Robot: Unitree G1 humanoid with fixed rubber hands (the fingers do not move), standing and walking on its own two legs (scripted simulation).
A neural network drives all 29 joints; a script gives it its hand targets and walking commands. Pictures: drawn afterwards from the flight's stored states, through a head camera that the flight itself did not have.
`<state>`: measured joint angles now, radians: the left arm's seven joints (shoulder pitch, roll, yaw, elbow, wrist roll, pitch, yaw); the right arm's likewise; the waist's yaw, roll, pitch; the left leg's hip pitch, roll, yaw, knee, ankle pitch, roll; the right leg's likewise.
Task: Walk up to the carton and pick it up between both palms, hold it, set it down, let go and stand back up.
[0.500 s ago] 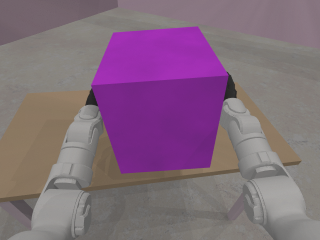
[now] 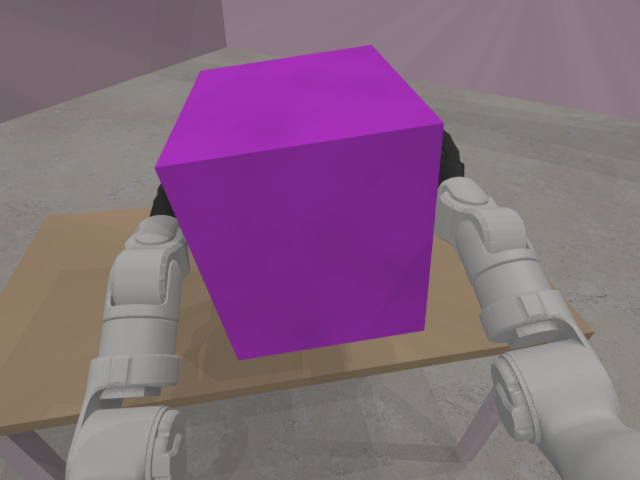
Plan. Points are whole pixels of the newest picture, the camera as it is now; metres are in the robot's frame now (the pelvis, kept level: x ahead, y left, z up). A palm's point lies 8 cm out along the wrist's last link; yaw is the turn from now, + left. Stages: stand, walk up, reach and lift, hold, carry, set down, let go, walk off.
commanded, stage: reach and lift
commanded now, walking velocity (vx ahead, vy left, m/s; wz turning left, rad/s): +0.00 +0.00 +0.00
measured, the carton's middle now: (307, 195) +0.43 +0.00 +0.19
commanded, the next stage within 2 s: hold in 0.96 s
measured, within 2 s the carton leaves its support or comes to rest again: neither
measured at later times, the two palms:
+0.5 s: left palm (168, 206) +0.37 +0.16 +0.22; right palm (453, 165) +0.38 -0.17 +0.26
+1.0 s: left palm (160, 201) +0.35 +0.16 +0.24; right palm (464, 164) +0.36 -0.18 +0.27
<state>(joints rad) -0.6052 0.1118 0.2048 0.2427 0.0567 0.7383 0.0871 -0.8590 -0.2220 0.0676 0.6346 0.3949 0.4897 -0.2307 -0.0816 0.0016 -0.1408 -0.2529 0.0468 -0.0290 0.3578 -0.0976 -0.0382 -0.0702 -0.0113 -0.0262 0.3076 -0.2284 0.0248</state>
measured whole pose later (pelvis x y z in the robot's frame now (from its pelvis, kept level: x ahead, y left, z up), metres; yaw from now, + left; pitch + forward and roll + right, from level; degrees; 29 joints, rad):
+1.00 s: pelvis -0.01 +0.00 +0.00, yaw -1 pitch +0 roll -1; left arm -0.69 0.11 0.25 0.22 0.05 0.91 0.07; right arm -0.95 -0.25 0.04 0.61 0.43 0.68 -0.27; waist -0.06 0.04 -0.21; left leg -0.27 0.05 -0.05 0.38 -0.10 -0.04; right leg -0.09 0.01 0.00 0.33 -0.23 0.02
